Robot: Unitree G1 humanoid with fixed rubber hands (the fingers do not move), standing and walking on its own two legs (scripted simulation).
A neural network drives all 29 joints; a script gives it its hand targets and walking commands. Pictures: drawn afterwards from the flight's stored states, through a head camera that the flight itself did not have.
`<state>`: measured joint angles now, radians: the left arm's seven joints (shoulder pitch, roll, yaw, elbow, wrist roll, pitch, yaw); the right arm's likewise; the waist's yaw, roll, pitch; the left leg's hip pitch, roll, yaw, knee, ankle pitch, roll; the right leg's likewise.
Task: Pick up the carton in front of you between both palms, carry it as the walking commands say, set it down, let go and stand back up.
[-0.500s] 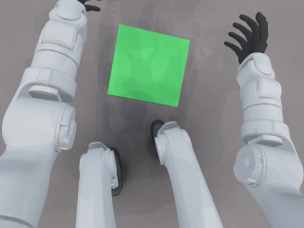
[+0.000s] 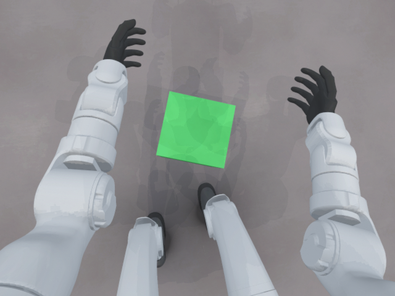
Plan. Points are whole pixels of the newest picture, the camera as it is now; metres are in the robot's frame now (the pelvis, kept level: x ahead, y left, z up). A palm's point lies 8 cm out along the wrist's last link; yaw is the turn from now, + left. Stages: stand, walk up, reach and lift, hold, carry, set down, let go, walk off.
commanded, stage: let go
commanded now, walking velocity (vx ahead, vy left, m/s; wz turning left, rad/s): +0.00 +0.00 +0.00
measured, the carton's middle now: (193, 134) +0.43 -0.10 -0.52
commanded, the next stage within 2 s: stand in 1.36 s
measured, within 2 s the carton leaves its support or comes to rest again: neither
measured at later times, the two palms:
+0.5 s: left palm (61, 167) +0.37 +0.13 +0.00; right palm (376, 185) +0.26 -0.28 +0.03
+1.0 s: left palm out of the picture +0.26 +0.24 +0.07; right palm (360, 215) +0.25 -0.22 +0.07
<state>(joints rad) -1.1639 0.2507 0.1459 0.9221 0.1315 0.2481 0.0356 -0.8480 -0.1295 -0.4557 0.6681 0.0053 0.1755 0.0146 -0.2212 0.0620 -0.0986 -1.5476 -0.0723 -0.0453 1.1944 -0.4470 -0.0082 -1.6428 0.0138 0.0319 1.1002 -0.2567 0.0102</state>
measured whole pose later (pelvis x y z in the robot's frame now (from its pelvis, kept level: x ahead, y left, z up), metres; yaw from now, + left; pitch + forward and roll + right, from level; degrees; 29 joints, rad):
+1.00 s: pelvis +0.09 +0.02 +0.13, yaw -2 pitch -2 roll -1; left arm 0.22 0.20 0.04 0.44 0.02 0.10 -0.05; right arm 0.23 -0.22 -0.05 0.41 0.00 0.11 0.07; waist 0.01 0.05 0.07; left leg -0.07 -0.03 -0.06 0.45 -0.34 0.03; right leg -0.19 0.02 0.04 0.42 -0.21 0.02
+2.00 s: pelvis +0.10 -0.02 +0.13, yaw +1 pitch +0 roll +0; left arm 0.14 0.31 0.06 0.84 0.03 0.00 0.02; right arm 0.19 -0.36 -0.02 0.76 -0.03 0.00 -0.03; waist 0.01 0.06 0.03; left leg -0.07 0.00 -0.10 0.43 -0.35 -0.02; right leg -0.21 0.04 -0.02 0.48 -0.26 -0.04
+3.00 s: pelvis +0.07 -0.01 +0.14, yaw -1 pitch -2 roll +0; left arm 0.10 0.37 0.03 1.02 0.02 0.00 0.01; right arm 0.16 -0.38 0.00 0.96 -0.02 -0.01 -0.02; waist 0.01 0.03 0.04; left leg -0.03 -0.01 -0.07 0.33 -0.26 -0.01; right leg -0.17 0.02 0.01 0.39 -0.17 -0.02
